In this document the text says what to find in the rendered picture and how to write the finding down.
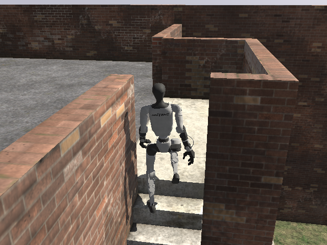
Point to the stairs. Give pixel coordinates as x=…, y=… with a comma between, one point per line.
x=178, y=216

